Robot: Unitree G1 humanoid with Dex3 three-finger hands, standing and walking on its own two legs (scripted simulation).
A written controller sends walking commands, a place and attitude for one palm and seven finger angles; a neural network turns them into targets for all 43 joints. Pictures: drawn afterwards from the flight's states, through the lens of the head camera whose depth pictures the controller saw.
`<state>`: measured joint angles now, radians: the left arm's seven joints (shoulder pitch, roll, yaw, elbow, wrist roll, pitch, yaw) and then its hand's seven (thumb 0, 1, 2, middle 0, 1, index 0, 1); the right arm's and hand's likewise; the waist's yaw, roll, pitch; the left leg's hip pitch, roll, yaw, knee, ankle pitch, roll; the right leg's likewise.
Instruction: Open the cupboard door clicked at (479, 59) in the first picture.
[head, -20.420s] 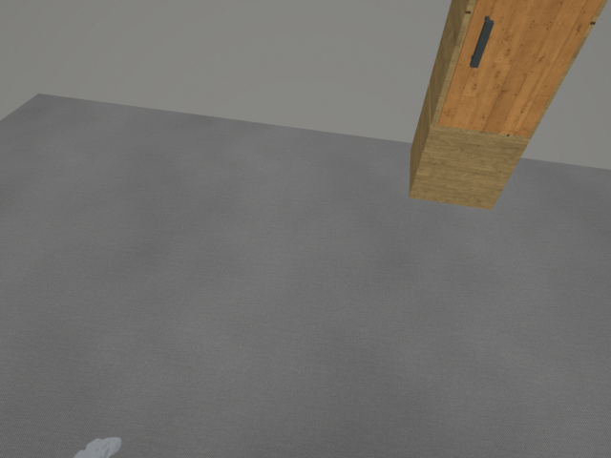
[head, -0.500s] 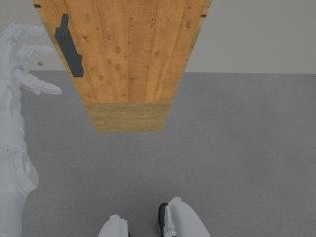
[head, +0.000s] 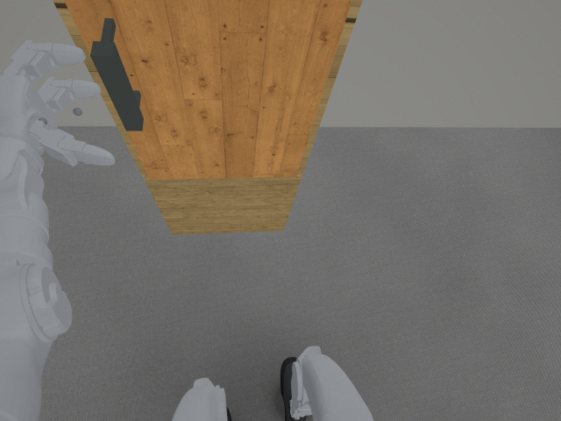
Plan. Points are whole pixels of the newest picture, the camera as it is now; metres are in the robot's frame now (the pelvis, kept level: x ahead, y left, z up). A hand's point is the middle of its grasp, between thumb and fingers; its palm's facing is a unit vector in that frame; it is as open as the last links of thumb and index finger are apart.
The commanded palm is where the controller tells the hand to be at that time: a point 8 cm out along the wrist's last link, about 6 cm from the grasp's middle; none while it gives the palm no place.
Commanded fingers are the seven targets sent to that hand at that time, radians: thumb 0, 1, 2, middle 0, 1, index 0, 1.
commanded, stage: slide the fingers in behind the handle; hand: left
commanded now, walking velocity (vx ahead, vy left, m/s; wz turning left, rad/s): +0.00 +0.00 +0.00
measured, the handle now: (122, 79) +0.58 +0.17 +0.06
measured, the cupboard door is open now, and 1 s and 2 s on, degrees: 0 0 0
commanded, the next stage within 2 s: close the thumb around the handle in 1.32 s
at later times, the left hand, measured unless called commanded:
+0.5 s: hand (103, 104) +0.53 +0.19 +0.06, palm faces -0.05 -1.00 -0.02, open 14.0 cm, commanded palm +0.51 +0.23 +0.06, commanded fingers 0.00 -0.50 0.30 -0.30 -1.20 -0.30 -1.20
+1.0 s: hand (136, 107) +0.53 +0.15 +0.06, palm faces -0.04 -1.00 -0.03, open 14.0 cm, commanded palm +0.50 +0.20 +0.06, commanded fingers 0.00 -0.50 0.30 -0.30 -1.20 -0.30 -1.20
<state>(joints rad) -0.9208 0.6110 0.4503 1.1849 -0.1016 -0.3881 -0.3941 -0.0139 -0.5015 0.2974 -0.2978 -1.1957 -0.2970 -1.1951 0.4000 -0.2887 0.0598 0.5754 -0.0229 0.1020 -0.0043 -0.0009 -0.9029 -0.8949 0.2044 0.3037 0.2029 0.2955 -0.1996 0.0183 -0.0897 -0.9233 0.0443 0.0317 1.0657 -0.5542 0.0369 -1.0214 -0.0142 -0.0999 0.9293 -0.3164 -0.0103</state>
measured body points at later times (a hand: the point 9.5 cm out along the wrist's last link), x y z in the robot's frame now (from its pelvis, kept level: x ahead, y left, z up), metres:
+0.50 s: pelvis +0.00 +0.01 +0.00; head +0.16 +0.03 +0.42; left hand +0.53 +0.24 +0.07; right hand -0.01 -0.25 -0.11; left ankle -0.04 +0.09 -0.67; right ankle +0.06 -0.12 -0.67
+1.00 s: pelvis +0.01 +0.00 +0.00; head +0.16 +0.01 +0.43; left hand +0.52 +0.20 +0.07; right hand +0.01 -0.26 -0.11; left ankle -0.04 +0.09 -0.67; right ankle +0.06 -0.12 -0.67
